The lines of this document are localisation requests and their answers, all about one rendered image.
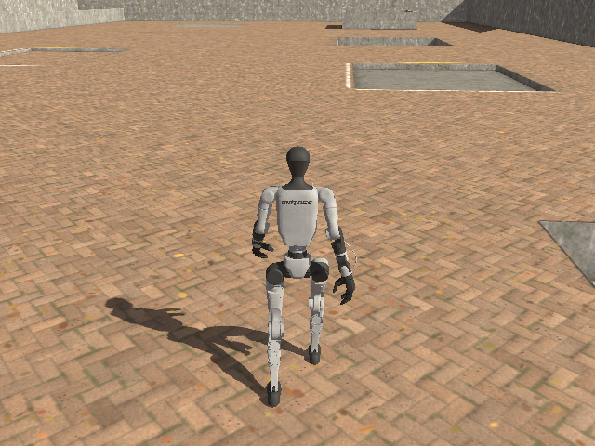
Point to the right robot foot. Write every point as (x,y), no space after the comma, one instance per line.
(314,357)

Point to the robot left thigh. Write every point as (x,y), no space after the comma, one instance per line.
(275,293)

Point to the robot right forearm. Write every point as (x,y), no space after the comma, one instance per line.
(341,255)

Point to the robot left upper arm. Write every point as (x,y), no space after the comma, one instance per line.
(264,209)

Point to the robot left forearm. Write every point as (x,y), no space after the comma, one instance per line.
(257,239)

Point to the right robot hand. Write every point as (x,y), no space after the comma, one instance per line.
(350,285)

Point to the robot right upper arm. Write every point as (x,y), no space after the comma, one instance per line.
(327,197)

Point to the left robot hand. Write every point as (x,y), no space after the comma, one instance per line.
(259,254)

